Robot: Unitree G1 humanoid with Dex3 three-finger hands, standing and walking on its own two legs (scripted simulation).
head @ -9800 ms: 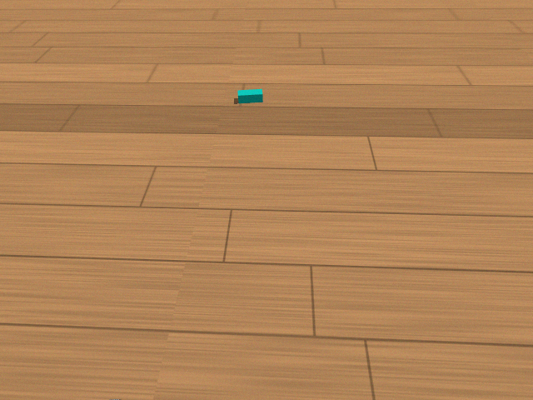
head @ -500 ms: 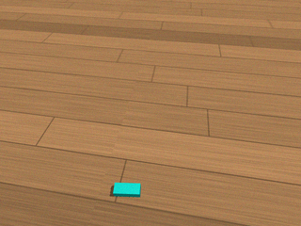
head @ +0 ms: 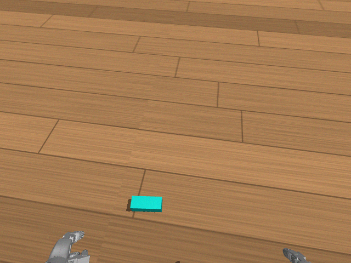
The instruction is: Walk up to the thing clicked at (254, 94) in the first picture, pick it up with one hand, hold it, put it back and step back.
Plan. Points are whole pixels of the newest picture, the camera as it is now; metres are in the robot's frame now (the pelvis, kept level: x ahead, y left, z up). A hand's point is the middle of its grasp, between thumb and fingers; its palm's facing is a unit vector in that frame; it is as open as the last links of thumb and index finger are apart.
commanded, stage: rise first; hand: left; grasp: from above
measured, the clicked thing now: (146, 203) +0.45 +0.19 -0.74
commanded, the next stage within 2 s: none
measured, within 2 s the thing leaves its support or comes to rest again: neither
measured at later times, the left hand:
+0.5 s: hand (89, 260) +0.14 +0.26 -0.21, palm faces -0.12 -0.90 -0.42, open 13.9 cm
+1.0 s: hand (99, 250) +0.18 +0.27 -0.32, palm faces -0.38 -0.70 -0.60, open 14.1 cm
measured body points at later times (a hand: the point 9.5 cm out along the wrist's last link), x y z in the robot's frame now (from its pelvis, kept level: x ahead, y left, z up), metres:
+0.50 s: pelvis -0.01 +0.01 -0.07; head +0.08 +0.01 +0.37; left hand +0.15 +0.30 -0.18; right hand +0.14 -0.26 -0.16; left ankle +0.01 +0.14 -0.74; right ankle +0.00 -0.14 -0.74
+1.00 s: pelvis -0.03 +0.01 -0.17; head +0.12 +0.02 +0.25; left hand +0.19 +0.31 -0.28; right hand +0.16 -0.26 -0.27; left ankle +0.01 +0.14 -0.74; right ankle +0.00 -0.14 -0.74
